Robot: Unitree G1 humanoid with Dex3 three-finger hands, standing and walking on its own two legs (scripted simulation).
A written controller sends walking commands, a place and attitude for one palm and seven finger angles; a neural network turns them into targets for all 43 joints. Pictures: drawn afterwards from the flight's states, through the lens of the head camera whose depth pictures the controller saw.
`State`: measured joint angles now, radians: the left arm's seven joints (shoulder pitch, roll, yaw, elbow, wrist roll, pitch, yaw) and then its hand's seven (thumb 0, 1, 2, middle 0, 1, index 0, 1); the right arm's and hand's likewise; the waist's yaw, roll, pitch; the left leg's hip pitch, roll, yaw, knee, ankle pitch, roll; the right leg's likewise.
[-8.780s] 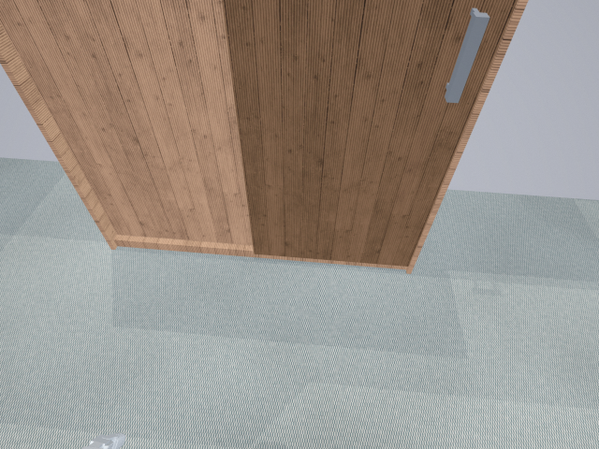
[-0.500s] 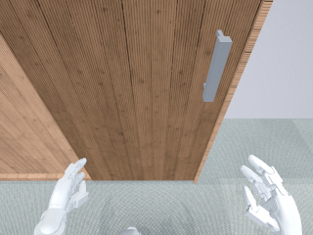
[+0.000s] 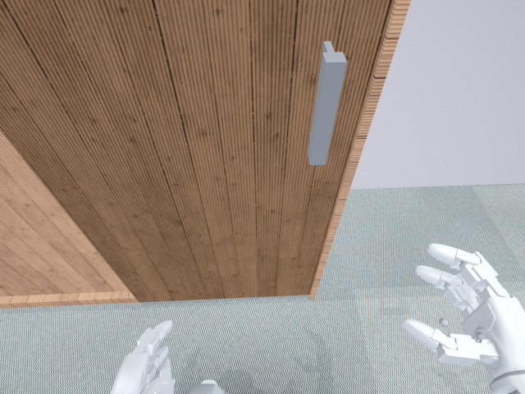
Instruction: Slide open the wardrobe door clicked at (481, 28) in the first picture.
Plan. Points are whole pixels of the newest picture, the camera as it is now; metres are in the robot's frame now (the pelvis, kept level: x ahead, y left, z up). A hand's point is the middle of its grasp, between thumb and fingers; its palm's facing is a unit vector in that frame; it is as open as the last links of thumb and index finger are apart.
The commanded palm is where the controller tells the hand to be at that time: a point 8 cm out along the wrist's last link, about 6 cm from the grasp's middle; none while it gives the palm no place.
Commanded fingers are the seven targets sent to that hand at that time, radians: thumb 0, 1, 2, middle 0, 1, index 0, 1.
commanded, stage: raise the hand with hooked fingers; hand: right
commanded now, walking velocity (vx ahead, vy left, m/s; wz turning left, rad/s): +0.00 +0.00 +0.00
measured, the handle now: (321, 107) +0.52 -0.06 +0.17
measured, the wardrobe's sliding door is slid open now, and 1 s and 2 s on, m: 0.00 0.00 0.00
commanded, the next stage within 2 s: move the hooked fingers beside the handle in 1.28 s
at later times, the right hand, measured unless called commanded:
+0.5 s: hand (503, 265) +0.26 -0.25 +0.15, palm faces -0.01 +1.00 -0.10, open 13.7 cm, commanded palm +0.23 -0.30 +0.16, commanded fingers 0.00 0.50 -0.30 0.30 1.20 0.30 1.20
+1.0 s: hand (514, 222) +0.29 -0.25 +0.19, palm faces -0.04 +1.00 -0.09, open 14.0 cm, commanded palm +0.25 -0.30 +0.20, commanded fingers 0.00 0.50 -0.30 0.30 1.20 0.30 1.20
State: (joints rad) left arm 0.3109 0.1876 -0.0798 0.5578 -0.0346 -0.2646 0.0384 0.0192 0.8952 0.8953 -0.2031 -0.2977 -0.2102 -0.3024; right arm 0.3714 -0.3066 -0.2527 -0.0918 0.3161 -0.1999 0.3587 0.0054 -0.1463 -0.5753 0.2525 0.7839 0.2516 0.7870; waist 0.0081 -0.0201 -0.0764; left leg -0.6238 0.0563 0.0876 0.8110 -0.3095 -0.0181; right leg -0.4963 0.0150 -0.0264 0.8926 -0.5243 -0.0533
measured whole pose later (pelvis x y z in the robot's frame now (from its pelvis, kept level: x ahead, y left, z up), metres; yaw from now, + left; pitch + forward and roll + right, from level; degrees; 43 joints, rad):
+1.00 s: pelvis +0.01 +0.02 +0.03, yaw +0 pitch +1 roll +1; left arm 0.27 0.30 -0.06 0.58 -0.07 -0.23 0.08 0.02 0.90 0.90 -0.20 -0.30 -0.21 -0.30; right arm -0.09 -0.49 -0.48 0.22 0.35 0.07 0.57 -0.01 0.50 -0.30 0.30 1.20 0.30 1.20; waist -0.02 -0.05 -0.03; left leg -0.33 0.03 0.10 0.54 -0.21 0.01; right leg -0.19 0.00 -0.02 0.57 -0.39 -0.02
